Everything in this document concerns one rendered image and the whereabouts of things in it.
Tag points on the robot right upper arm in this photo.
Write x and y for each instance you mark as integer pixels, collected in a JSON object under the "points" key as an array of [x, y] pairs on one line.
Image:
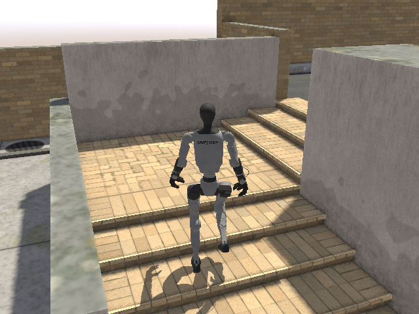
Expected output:
{"points": [[232, 148]]}

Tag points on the left robot forearm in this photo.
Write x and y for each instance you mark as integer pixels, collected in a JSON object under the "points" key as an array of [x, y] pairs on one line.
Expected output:
{"points": [[176, 171]]}

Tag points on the robot right hand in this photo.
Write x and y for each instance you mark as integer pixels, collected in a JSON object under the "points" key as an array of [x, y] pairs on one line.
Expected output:
{"points": [[239, 186]]}

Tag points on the robot torso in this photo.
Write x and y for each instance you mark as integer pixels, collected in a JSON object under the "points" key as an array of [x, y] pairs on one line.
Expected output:
{"points": [[208, 150]]}

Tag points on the robot left hand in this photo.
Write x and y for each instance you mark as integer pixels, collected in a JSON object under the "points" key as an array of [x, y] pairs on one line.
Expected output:
{"points": [[172, 181]]}

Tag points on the right robot forearm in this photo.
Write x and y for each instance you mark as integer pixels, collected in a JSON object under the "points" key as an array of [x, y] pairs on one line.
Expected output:
{"points": [[240, 173]]}

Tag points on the right robot shin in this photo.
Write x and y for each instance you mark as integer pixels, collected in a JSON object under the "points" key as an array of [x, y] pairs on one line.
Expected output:
{"points": [[222, 224]]}

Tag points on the robot left upper arm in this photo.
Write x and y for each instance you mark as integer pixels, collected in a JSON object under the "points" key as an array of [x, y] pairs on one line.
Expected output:
{"points": [[184, 149]]}

